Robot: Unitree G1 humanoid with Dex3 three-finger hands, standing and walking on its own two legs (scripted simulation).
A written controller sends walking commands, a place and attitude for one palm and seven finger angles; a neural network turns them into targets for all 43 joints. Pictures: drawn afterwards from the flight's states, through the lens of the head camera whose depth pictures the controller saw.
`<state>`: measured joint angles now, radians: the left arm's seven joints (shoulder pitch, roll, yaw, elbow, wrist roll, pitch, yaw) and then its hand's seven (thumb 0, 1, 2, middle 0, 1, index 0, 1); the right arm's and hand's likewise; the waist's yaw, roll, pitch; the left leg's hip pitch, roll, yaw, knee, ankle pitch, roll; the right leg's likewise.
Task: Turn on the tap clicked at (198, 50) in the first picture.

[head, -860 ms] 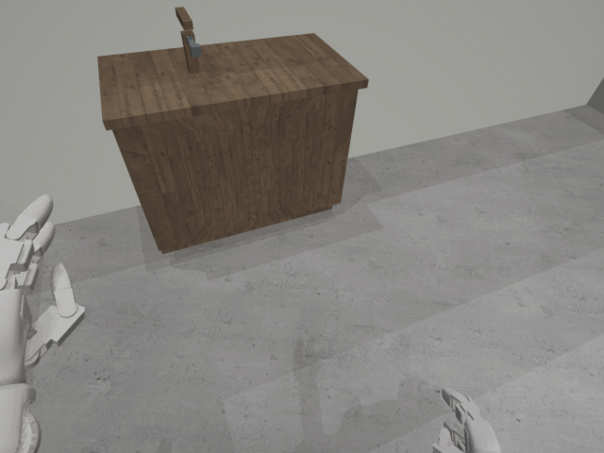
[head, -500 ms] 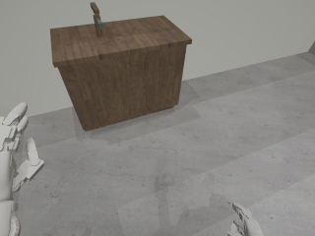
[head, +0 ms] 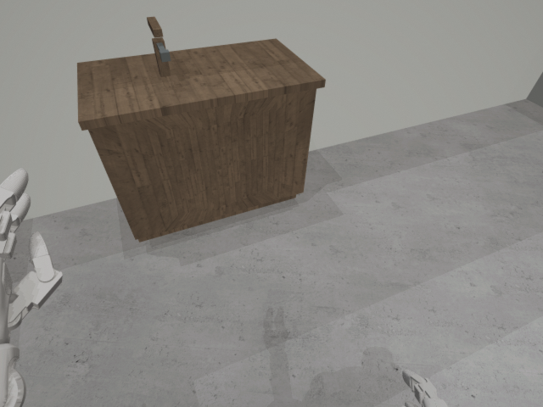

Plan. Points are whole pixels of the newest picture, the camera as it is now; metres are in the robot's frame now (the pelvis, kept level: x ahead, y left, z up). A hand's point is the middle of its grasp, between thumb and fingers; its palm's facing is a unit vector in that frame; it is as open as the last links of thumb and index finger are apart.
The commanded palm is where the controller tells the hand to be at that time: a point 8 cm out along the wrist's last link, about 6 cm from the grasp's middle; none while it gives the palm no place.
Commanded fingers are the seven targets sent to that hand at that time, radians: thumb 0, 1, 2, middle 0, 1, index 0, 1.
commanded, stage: walk to a spot facing it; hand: left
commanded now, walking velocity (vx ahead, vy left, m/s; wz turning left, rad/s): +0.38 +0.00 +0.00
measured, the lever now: (165, 55) +1.10 +0.39 +0.06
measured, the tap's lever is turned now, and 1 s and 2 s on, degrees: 0 0 0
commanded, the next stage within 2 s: take the last steps up to it in 0.92 s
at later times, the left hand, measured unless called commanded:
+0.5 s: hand (127, 175) +0.35 +0.21 +0.19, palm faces +0.39 -0.82 -0.41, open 7.4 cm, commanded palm +0.30 +0.26 +0.19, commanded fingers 0.00 0.90 0.90 -0.20 -0.30 -0.20 -0.30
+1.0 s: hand (149, 129) +0.47 +0.22 +0.19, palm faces +0.54 -0.75 -0.38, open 7.4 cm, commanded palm +0.41 +0.26 +0.19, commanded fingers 0.00 0.90 0.90 -0.20 -0.30 -0.20 -0.30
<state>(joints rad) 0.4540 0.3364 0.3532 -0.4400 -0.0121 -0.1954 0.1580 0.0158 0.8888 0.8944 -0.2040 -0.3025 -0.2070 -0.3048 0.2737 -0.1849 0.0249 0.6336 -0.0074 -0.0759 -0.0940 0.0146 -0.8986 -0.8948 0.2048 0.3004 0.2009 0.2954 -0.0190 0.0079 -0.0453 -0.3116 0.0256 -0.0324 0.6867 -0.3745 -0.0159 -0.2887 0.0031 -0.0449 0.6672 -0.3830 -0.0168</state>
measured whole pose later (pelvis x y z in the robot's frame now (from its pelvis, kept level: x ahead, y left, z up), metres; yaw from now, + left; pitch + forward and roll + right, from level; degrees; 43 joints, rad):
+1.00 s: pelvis +0.29 -0.04 -0.01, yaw +8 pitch -2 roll +1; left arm 0.44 0.39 0.41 -0.60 -0.02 -0.24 0.19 0.01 0.89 0.89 -0.21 -0.30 -0.21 -0.31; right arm 0.20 -0.22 -0.05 0.57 0.00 -0.07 -0.08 0.01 -0.90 -0.90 0.20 0.30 0.20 0.29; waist -0.01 -0.08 0.09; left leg -0.40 0.05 0.18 0.66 -0.20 0.05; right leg -0.30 -0.14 -0.16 0.98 -0.53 0.03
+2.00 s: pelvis +0.53 -0.12 +0.00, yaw +7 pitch -1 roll +0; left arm 0.45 0.38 0.37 -0.48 -0.02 -0.22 0.15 0.01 0.89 0.89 -0.21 -0.30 -0.21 -0.31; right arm 0.25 -0.16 0.02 0.65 0.00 -0.09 -0.07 0.01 -0.90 -0.89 0.21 0.30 0.20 0.30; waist 0.00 0.06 0.04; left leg -0.34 0.13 0.10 0.87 -0.46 -0.01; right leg -0.36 -0.06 -0.17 0.67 -0.28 -0.04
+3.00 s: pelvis +0.69 -0.09 +0.01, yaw +6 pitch -1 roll +1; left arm 0.44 0.41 0.38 -0.53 -0.03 -0.21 0.15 0.02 0.89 0.89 -0.21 -0.30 -0.21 -0.31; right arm 0.18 -0.18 -0.01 0.58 -0.01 -0.10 -0.06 0.01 -0.90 -0.90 0.20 0.30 0.20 0.29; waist -0.01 -0.05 0.07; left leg -0.29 0.04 0.10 0.51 -0.21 0.00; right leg -0.28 -0.01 -0.05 0.68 -0.44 0.01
